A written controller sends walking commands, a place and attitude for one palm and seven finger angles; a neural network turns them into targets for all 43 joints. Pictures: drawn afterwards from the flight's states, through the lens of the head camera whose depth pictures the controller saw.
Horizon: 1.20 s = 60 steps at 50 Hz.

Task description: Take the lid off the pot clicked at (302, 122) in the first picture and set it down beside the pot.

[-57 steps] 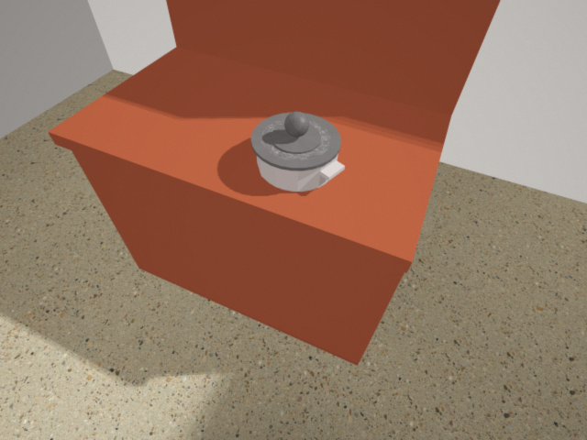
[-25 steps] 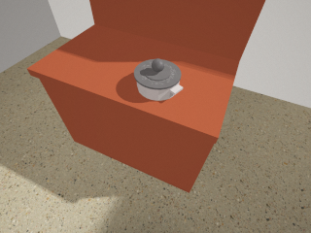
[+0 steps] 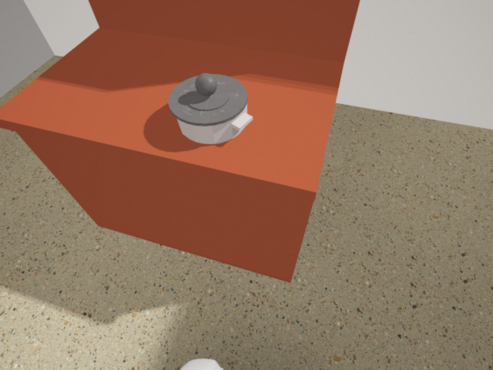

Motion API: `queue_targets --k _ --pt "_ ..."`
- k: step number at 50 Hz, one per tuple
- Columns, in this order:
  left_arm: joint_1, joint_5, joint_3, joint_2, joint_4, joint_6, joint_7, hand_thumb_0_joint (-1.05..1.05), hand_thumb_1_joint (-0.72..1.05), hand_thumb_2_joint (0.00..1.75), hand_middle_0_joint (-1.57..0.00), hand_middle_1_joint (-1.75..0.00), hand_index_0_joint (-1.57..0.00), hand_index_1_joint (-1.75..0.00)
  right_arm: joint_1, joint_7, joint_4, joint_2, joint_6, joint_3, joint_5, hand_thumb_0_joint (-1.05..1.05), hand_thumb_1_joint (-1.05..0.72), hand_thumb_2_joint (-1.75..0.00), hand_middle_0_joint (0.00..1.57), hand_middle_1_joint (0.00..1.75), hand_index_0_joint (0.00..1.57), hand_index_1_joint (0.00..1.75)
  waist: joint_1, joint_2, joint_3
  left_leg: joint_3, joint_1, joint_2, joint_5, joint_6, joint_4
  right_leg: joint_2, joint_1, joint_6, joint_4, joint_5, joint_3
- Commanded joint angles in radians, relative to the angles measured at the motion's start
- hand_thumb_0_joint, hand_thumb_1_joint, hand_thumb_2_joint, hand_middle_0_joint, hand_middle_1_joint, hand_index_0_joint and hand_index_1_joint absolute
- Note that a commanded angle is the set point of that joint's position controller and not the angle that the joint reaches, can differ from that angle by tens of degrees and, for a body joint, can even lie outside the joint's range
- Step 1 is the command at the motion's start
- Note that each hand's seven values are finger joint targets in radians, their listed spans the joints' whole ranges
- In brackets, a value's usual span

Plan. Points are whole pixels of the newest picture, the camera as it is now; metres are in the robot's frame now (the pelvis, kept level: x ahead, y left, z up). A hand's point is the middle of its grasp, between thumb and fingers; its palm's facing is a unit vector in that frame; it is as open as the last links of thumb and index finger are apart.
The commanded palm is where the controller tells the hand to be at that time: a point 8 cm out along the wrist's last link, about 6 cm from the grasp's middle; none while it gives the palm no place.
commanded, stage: turn to face it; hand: left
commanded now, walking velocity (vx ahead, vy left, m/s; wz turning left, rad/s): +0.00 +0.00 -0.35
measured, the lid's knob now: (206, 84) +0.70 +0.17 +0.04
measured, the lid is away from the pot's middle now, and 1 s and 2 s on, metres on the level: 0.00 0.00 0.00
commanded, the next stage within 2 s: take the last steps up to it in 0.32 s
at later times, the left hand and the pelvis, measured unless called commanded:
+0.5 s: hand out of the picture +0.11 +0.23 -0.15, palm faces -0.13 -0.96 -0.24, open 7.4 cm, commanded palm none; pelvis -0.01 +0.03 +0.01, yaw -10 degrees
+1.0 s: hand out of the picture +0.12 +0.27 -0.18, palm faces -0.10 -0.97 -0.20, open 7.4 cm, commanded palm none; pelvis +0.08 +0.08 +0.00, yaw -9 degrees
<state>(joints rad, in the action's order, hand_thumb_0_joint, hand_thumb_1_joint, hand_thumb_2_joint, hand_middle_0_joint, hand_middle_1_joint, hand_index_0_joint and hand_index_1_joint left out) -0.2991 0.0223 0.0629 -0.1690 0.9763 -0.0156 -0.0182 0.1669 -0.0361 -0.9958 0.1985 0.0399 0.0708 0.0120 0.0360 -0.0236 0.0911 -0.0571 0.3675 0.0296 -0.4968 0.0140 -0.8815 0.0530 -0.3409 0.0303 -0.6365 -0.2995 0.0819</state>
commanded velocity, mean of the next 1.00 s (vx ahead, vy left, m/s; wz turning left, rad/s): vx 0.12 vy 0.07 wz -0.08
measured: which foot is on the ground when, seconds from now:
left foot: up 0.00-0.22, down 0.24-0.54, up 0.56-0.84, down 0.86-1.00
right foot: down 0.00-0.26, up 0.28-0.52, down 0.54-0.86, up 0.88-1.00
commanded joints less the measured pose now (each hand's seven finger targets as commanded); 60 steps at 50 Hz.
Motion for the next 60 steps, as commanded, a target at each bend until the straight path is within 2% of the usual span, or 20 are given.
queue_targets --k 1,10,13,18,22,25,27,28,33,39,42,43,44,45,50,56,57,58,59,60 --pt "-0.065 0.0 0.044 -0.171 -0.072 0.013 -0.016 0.0 0.9 0.9 -0.2 -0.3 -0.2 -0.3 -0.013 -0.006 0.099 0.075 -0.04 0.006 -0.005 0.0 -0.9 -0.9 0.2 0.3 0.2 0.3 -0.007 0.135 -0.146 0.081 0.153 0.007 -0.009 0.017 -0.133 -0.263 0.238 0.204 0.244 0.533 0.366" --pt "0.045 -0.003 0.05 -0.198 -0.128 -0.006 -0.006 0.0 0.9 0.9 -0.2 -0.3 -0.2 -0.3 0.08 -0.007 0.101 0.081 -0.052 0.0 -0.014 0.0 -0.9 -0.9 0.2 0.3 0.2 0.3 -0.064 0.165 -0.132 0.066 -0.231 -0.036 0.245 0.004 0.449 -0.15 0.026 0.072 0.214 0.28 0.306" --pt "0.053 -0.002 0.031 -0.134 -0.17 -0.004 0.007 0.0 0.9 0.9 -0.2 -0.3 -0.2 -0.3 0.074 0.001 0.149 0.22 -0.047 0.018 0.01 0.0 -0.9 -0.9 0.2 0.3 0.2 0.3 -0.061 -0.24 -0.082 0.47 -0.211 0.353 0.263 -0.181 0.655 0.029 -0.191 -0.038 -0.183 -0.222 0.001" --pt "0.049 -0.005 0.031 -0.132 -0.124 -0.017 0.025 0.0 0.9 0.9 -0.2 -0.3 -0.2 -0.3 -0.01 -0.004 0.153 0.146 -0.051 -0.009 0.018 0.0 -0.9 -0.9 0.2 0.3 0.2 0.3 -0.015 -0.133 -0.075 0.188 -0.143 0.202 0.508 -0.167 0.589 -0.044 -0.134 -0.058 -0.395 -0.127 -0.037" --pt "0.103 -0.009 0.007 -0.098 -0.139 -0.008 0.025 0.0 0.9 0.9 -0.2 -0.3 -0.2 -0.3 0.103 -0.003 0.095 0.169 -0.048 -0.004 0.024 0.0 -0.9 -0.9 0.2 0.3 0.2 0.3 -0.062 -0.157 -0.116 0.186 -0.232 0.215 0.588 -0.172 0.543 -0.05 -0.014 -0.049 -0.093 -0.171 -0.099" --pt "0.0 -0.004 0.003 -0.113 -0.081 0.017 0.019 0.0 0.9 0.9 -0.2 -0.3 -0.2 -0.3 0.132 0.007 0.054 0.147 -0.049 -0.011 0.012 0.0 -0.9 -0.9 0.2 0.3 0.2 0.3 -0.013 -0.047 -0.151 0.124 -0.11 0.132 0.277 -0.098 0.425 -0.051 0.266 -0.034 0.262 0.007 -0.101" --pt "-0.085 0.0 0.032 -0.272 -0.055 0.029 0.006 0.0 0.9 0.9 -0.2 -0.3 -0.2 -0.3 0.093 0.02 0.092 0.083 -0.054 -0.024 0.004 0.0 -0.9 -0.9 0.2 0.3 0.2 0.3 0.029 0.294 -0.064 -0.029 0.244 -0.016 -0.08 0.001 0.15 -0.416 0.385 0.132 0.454 -0.13 0.385" --pt "-0.117 -0.003 0.036 -0.282 -0.053 0.029 0.003 0.0 0.9 0.9 -0.2 -0.3 -0.2 -0.3 0.038 0.026 0.112 0.124 -0.049 -0.013 0.015 0.0 -0.9 -0.9 0.2 0.3 0.2 0.3 0.056 0.184 -0.031 0.031 0.271 0.015 -0.097 -0.005 0.028 -0.474 0.322 0.207 0.477 -0.227 0.431" --pt "-0.031 0.003 0.033 -0.199 -0.047 0.065 -0.011 0.0 0.9 0.9 -0.2 -0.3 -0.2 -0.3 0.094 0.049 0.055 0.085 -0.054 -0.007 0.008 0.0 -0.9 -0.9 0.2 0.3 0.2 0.3 -0.021 0.164 -0.036 0.042 0.243 0.048 0.114 0.006 -0.062 -0.366 0.304 0.171 0.403 0.17 0.156" --pt "-0.009 0.011 0.043 -0.227 -0.023 0.066 -0.006 0.0 0.9 0.9 -0.2 -0.3 -0.2 -0.3 0.131 0.064 0.056 0.054 -0.066 -0.007 -0.001 0.0 -0.9 -0.9 0.2 0.3 0.2 0.3 -0.046 0.197 -0.003 -0.013 -0.007 0.017 0.203 0.004 0.204 -0.346 0.126 0.106 0.374 0.105 0.042" --pt "-0.009 0.005 0.036 -0.17 -0.016 0.045 0.006 0.0 0.9 0.9 -0.2 -0.3 -0.2 -0.3 0.341 0.045 -0.017 0.117 -0.086 0.002 0.012 0.0 -0.9 -0.9 0.2 0.3 0.2 0.3 -0.118 -0.028 -0.067 -0.009 -0.322 0.004 0.25 -0.011 0.419 -0.205 0.008 0.046 0.04 0.022 -0.084" --pt "-0.038 -0.001 0.028 -0.103 -0.034 0.033 0.011 0.0 0.9 0.9 -0.2 -0.3 -0.2 -0.3 0.414 0.034 -0.019 0.221 -0.09 0.026 0.027 0.0 -0.9 -0.9 0.2 0.3 0.2 0.3 -0.126 -0.304 -0.089 0.332 -0.378 0.24 0.183 -0.088 0.536 -0.072 -0.167 -0.006 -0.252 -0.261 -0.192" --pt "-0.016 -0.004 0.019 -0.074 -0.065 0.036 0.009 0.0 0.9 0.9 -0.2 -0.3 -0.2 -0.3 0.44 0.023 -0.006 0.248 -0.074 0.028 0.026 0.0 -0.9 -0.9 0.2 0.3 0.2 0.3 -0.128 -0.311 -0.086 0.516 -0.321 0.33 0.057 -0.189 0.673 -0.036 -0.247 -0.002 -0.444 -0.363 -0.151" --pt "0.018 0.002 0.015 -0.066 -0.064 0.042 0.006 0.0 0.9 0.9 -0.2 -0.3 -0.2 -0.3 0.383 0.021 -0.006 0.212 -0.072 0.018 0.027 0.0 -0.9 -0.9 0.2 0.3 0.2 0.3 -0.116 -0.25 -0.069 0.518 -0.246 0.321 -0.061 -0.22 0.698 -0.075 -0.27 0.022 -0.574 -0.317 -0.108" --pt "-0.054 0.001 0.005 -0.051 -0.001 0.027 0.019 0.0 0.9 0.9 -0.2 -0.3 -0.2 -0.3 0.148 0.014 0.035 0.101 -0.091 -0.022 0.017 0.0 -0.9 -0.9 0.2 0.3 0.2 0.3 -0.007 -0.125 -0.072 0.208 -0.038 0.202 0.19 -0.19 0.702 -0.151 -0.103 -0.004 -0.415 -0.111 -0.126" --pt "-0.197 0.01 -0.008 -0.02 0.036 0.038 0.003 0.0 0.9 0.9 -0.2 -0.3 -0.2 -0.3 0.122 0.023 0.007 0.096 -0.065 -0.013 0.012 0.0 -0.9 -0.9 0.2 0.3 0.2 0.3 0.042 0.046 -0.065 0.125 0.074 0.151 -0.013 -0.156 0.554 -0.097 0.241 -0.017 0.104 0.006 -0.177" --pt "-0.217 0.018 -0.003 -0.06 0.045 0.047 -0.007 0.0 0.9 0.9 -0.2 -0.3 -0.2 -0.3 0.118 0.026 0.009 0.055 -0.063 -0.019 0.003 0.0 -0.9 -0.9 0.2 0.3 0.2 0.3 0.051 0.192 -0.017 0.043 0.157 0.059 -0.016 -0.097 0.381 -0.179 0.278 0.0 0.277 -0.082 -0.039" --pt "-0.205 0.016 0.008 -0.147 0.031 0.055 -0.017 0.0 0.9 0.9 -0.2 -0.3 -0.2 -0.3 0.12 0.029 0.035 -0.001 -0.059 -0.032 -0.008 0.0 -0.9 -0.9 0.2 0.3 0.2 0.3 0.031 0.4 0.031 -0.03 0.272 -0.034 -0.023 -0.032 0.21 -0.422 0.249 0.09 0.469 -0.176 0.325" --pt "-0.167 0.002 0.006 -0.153 0.015 0.049 -0.017 0.0 0.9 0.9 -0.2 -0.3 -0.2 -0.3 0.098 0.026 0.041 0.044 -0.051 -0.026 0.008 0.0 -0.9 -0.9 0.2 0.3 0.2 0.3 0.009 0.262 0.04 0.031 0.178 0.005 -0.03 -0.016 0.128 -0.495 0.11 0.167 0.524 -0.196 0.361" --pt "-0.107 0.002 0.003 -0.132 0.011 0.063 -0.022 0.0 0.9 0.9 -0.2 -0.3 -0.2 -0.3 0.096 0.024 0.013 0.029 -0.049 -0.028 0.01 0.0 -0.9 -0.9 0.2 0.3 0.2 0.3 -0.018 0.255 0.031 0.043 0.152 0.006 0.046 -0.008 0.084 -0.44 0.092 0.171 0.494 0.007 0.336"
